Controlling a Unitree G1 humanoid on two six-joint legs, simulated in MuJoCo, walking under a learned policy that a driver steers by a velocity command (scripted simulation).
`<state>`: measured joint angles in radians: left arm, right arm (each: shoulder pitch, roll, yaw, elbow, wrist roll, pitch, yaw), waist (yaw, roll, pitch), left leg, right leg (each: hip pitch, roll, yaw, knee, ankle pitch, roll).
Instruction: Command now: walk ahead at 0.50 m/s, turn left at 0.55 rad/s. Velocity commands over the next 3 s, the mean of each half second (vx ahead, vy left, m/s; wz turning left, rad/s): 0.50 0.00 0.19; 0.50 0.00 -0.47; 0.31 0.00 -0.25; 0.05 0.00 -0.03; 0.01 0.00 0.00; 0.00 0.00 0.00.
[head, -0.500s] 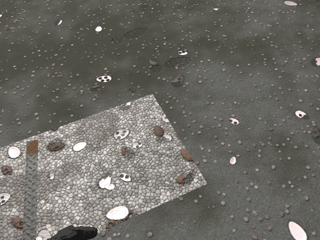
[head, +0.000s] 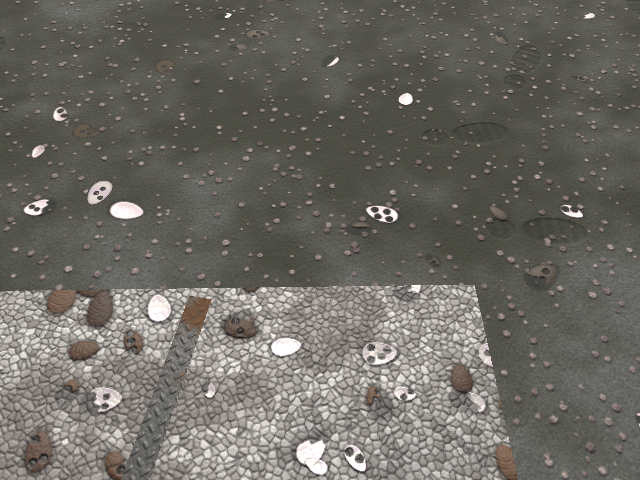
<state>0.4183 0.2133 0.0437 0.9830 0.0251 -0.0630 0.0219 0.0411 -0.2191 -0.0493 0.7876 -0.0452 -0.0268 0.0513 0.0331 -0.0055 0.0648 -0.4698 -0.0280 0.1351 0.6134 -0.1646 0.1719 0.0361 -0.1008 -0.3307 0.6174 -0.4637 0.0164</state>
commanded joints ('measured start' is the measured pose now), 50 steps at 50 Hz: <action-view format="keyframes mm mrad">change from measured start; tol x16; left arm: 1 -18 105 25 -169 -13 -15 -19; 22 -457 85 -3 -272 -4 22 -68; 26 -319 106 7 -236 -2 18 -55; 29 105 236 59 -129 25 6 -32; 35 -125 141 40 -145 -20 15 -32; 50 71 219 64 -139 -8 12 -13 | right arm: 1 356 -320 -98 35 18 2 -30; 30 393 -112 0 60 44 -73 -67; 50 -133 -123 33 -170 16 -36 -30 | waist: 1 -126 255 -335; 4 -68 -16 -73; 23 -103 53 49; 28 99 83 -166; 30 52 -276 -338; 34 -33 66 -37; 50 62 -70 -35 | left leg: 1 763 377 -881 -314 -193 271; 8 316 167 -396 -386 323 120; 22 605 210 -171 -465 527 -20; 27 641 226 -82 -76 1134 -64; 29 322 151 -11 481 623 -86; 30 -107 -95 -66 843 -313 -142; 35 -111 104 -200 607 -146 -157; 50 -154 45 -159 -5 105 -203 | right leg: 1 -695 128 201 844 -88 -2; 17 -748 -10 294 177 489 -26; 23 -717 75 265 6 426 -94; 27 -400 197 196 -58 266 -176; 29 37 -19 500 -154 272 -289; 30 283 -255 1071 -264 350 -462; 38 -248 -20 620 -416 595 -319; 50 -28 -10 708 -295 721 -228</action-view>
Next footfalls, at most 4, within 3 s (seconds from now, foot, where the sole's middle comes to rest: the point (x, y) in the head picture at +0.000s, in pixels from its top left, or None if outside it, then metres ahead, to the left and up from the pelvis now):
0.56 right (362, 466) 0.47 -0.05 -0.75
1.10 left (307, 322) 0.80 0.07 -0.75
1.52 right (401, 318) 0.82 -0.14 -0.75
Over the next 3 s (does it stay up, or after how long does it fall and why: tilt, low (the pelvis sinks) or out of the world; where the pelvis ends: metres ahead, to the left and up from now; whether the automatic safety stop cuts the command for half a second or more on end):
stays up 0.78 -0.02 0.03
